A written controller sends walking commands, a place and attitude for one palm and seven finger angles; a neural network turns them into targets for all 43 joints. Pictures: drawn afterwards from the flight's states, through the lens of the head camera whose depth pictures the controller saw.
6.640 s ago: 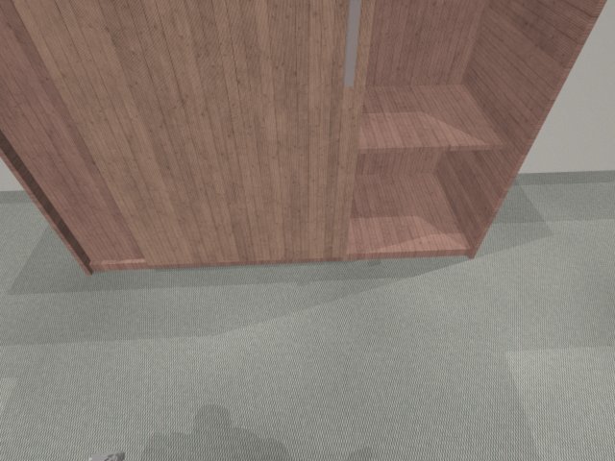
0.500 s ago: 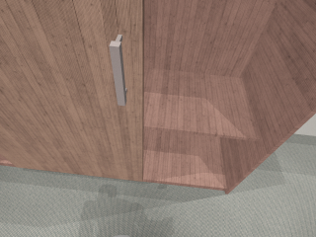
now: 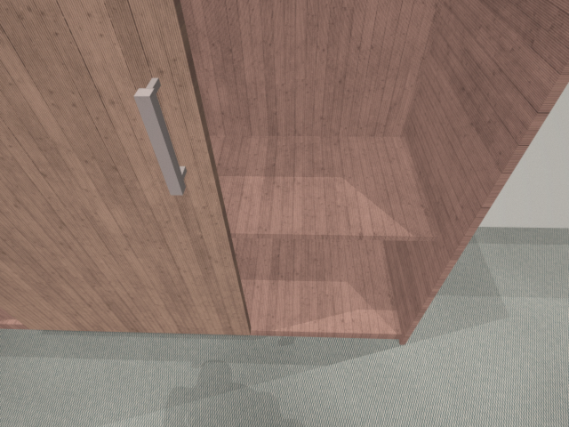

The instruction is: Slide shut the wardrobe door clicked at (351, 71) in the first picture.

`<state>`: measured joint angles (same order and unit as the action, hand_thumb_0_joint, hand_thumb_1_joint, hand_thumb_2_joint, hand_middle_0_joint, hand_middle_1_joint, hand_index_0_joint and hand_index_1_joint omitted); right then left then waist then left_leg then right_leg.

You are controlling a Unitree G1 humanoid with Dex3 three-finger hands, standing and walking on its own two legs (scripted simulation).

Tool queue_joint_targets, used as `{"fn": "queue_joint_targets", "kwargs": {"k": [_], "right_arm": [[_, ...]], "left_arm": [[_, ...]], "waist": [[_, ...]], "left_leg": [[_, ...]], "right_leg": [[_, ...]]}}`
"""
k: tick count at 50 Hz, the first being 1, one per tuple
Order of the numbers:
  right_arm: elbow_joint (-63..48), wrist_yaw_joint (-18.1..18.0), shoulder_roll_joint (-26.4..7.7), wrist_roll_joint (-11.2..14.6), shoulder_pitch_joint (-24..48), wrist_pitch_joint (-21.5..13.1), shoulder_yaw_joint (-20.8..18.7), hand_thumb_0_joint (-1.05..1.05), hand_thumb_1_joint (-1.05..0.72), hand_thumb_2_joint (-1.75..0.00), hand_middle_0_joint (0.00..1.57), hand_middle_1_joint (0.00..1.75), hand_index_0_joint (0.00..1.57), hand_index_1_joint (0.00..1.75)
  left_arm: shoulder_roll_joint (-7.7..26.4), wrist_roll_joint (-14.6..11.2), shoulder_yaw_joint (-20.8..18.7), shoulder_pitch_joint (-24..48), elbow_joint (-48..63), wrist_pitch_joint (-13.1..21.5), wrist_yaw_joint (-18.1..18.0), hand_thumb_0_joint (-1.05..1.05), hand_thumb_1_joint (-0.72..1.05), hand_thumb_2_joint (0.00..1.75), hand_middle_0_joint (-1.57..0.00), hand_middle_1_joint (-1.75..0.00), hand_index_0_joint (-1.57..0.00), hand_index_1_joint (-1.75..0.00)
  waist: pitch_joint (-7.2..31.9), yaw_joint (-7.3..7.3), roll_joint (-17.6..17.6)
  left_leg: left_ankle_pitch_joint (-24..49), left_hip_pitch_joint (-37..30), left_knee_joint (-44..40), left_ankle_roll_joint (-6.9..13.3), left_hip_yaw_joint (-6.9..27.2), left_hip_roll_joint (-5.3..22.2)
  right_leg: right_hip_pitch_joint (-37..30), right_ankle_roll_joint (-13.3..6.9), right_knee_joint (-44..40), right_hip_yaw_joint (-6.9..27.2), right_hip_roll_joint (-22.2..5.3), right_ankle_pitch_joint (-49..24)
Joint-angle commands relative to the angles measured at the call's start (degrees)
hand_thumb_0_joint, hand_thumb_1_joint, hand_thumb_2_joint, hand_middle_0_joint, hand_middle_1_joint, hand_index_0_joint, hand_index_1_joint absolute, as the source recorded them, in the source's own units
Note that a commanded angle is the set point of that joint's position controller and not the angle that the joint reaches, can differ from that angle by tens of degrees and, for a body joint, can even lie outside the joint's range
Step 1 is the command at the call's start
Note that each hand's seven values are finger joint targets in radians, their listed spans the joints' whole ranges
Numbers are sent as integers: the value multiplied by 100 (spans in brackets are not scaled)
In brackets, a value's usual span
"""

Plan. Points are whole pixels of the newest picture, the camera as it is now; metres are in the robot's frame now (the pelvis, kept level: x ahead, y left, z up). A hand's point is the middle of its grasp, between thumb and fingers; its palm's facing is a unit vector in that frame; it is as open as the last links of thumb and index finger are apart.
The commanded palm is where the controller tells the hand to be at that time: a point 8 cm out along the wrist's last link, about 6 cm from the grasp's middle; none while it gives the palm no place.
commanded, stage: come to a stop and stand still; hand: left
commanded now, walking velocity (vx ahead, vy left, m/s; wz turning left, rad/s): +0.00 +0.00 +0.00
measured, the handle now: (166, 140) +0.52 +0.21 +0.14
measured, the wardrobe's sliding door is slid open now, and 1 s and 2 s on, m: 0.54 0.54 0.54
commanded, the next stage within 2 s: look again from close up in 1.12 s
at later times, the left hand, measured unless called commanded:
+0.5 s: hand out of the picture -0.01 +0.18 -0.17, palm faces +0.02 -0.98 -0.18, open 7.4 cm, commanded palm none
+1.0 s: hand out of the picture +0.01 +0.27 -0.18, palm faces +0.00 -0.98 -0.21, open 7.4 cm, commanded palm none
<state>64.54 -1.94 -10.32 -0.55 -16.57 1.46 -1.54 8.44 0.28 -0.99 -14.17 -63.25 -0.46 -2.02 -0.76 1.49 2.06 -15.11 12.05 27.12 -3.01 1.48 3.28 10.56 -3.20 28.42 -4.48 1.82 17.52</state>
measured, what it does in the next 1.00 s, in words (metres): shifts its weight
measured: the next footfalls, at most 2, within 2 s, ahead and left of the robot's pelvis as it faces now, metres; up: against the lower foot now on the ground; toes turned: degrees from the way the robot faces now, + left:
none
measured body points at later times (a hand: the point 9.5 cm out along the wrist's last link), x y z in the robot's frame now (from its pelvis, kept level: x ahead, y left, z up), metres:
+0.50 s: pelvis -0.01 +0.02 +0.00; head +0.01 +0.01 +0.45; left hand -0.01 +0.23 -0.16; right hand -0.01 -0.21 -0.16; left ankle +0.00 +0.16 -0.74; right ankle -0.02 -0.08 -0.74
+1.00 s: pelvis +0.00 +0.08 +0.00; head +0.00 +0.09 +0.45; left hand +0.01 +0.32 -0.16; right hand +0.03 -0.16 -0.15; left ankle +0.00 +0.16 -0.74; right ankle -0.02 -0.08 -0.74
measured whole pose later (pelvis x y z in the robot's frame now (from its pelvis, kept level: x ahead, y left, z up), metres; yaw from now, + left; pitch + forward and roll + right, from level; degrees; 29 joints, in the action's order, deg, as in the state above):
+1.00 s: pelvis +0.00 +0.08 +0.00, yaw -1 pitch -2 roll +0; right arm 60.0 -1.1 -9.9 -0.5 -13.9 -0.5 0.2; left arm 11.4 0.9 -0.1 -16.3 -60.3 -0.3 -2.2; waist -1.4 -0.3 -1.2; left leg -14.8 11.6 27.8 3.3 -2.1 -2.4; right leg 9.1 3.4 26.1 -1.1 -4.0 15.3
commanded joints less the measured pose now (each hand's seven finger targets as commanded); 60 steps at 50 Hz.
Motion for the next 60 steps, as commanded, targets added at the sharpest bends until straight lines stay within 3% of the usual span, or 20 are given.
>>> {"fn": "queue_joint_targets", "kwargs": {"k": [1,3,9,17,18,19,20,21,22,24,27,30,32,39,60], "right_arm": [[-20,-72,-265,-17,-169,-185,73,0,-90,-90,20,30,20,30],[21,-69,-249,-5,-198,-165,77,0,-90,-90,20,30,20,30],[70,-52,-175,-33,-373,-106,91,0,-90,-90,20,30,20,30],[42,-62,-119,-30,-539,-150,99,0,-90,-90,20,30,20,30],[-677,77,-604,-106,158,-139,60,0,-90,-90,20,30,20,30],[-793,24,-476,-86,-112,-190,-76,0,-90,-90,20,30,20,30],[-701,18,-281,-78,-282,-226,-50,0,-90,-90,20,30,20,30],[-712,17,-192,-69,-407,-239,-52,0,-90,-90,20,30,20,30],[-713,23,-165,-64,-412,-243,-55,0,-90,-90,20,30,20,30],[-723,38,-165,-68,-430,-247,-31,0,-90,-90,20,30,20,30],[-733,17,-297,-36,-304,-305,-8,0,-90,-90,20,30,20,30],[-761,2,-447,-24,-208,-306,-13,0,-90,-90,20,30,20,30],[-772,-3,-521,-26,-129,-295,-19,0,-90,-90,20,30,20,30],[-805,27,-684,-17,85,-288,-7,0,-90,-90,20,30,20,30],[-350,43,-669,25,-122,-262,33,0,-90,-90,20,30,20,30]], "left_arm": [[682,-57,-86,-324,46,130,-10,0,90,90,-20,-30,-20,-30],[709,-53,-94,-315,11,124,-11,0,90,90,-20,-30,-20,-30],[618,-39,-77,-309,-33,92,3,0,90,90,-20,-30,-20,-30],[476,-32,-71,-516,-60,129,3,0,90,90,-20,-30,-20,-30],[1342,27,126,-595,349,318,-21,0,90,90,-20,-30,-20,-30],[1071,27,-88,-476,363,345,-73,0,90,90,-20,-30,-20,-30],[993,31,-22,-446,404,373,-79,0,90,90,-20,-30,-20,-30],[806,38,-28,-454,441,369,-79,0,90,90,-20,-30,-20,-30],[738,51,-26,-473,475,353,-85,0,90,90,-20,-30,-20,-30],[661,57,-29,-426,504,304,-96,0,90,90,-20,-30,-20,-30],[604,51,-9,-532,541,270,-105,0,90,90,-20,-30,-20,-30],[639,53,-13,-650,558,212,-98,0,90,90,-20,-30,-20,-30],[642,58,-6,-631,580,172,-94,0,90,90,-20,-30,-20,-30],[719,71,8,-568,610,114,-61,0,90,90,-20,-30,-20,-30],[639,74,40,-807,194,112,-79,0,90,90,-20,-30,-20,-30]], "waist": [[67,-207,139],[56,-227,2],[-554,-173,-234],[-512,-138,-244],[-1501,-65,-593],[-626,-32,27],[103,17,-28],[332,34,-270],[318,13,-615],[99,35,-859],[-136,-73,-167],[-131,-154,-51],[-165,-166,95],[-231,-202,106],[-261,-166,-99]], "left_leg": [[1664,-289,-480,260,129,300],[1322,-163,-561,228,84,273],[573,-32,-700,231,44,154],[690,-103,-715,263,74,145],[694,435,14,351,257,-144],[256,353,373,315,87,10],[382,181,571,315,71,-65],[314,181,645,315,9,-61],[289,303,700,316,-33,-87],[374,328,560,367,-59,-57],[1197,257,123,421,120,112],[1576,261,44,483,210,204],[1519,268,-74,522,281,230],[963,347,-525,590,452,274],[752,56,-903,552,384,206]], "right_leg": [[-230,122,-781,760,-814,-1864],[-427,131,-916,765,-805,-1650],[68,101,-1426,902,-794,-116],[143,87,-1407,879,-761,-166],[858,226,-1294,989,-625,-901],[687,129,-1195,1397,-1223,-185],[373,-29,-1203,1477,-1267,-338],[328,-140,-1191,1428,-1279,-229],[257,-165,-1181,1400,-1245,-363],[314,-122,-1033,1154,-1147,-598],[236,26,-481,764,-802,-1376],[96,114,-240,566,-705,-1416],[113,156,-219,530,-661,-1127],[11,298,-323,441,-633,-687],[-174,372,-556,433,-784,-841]]}}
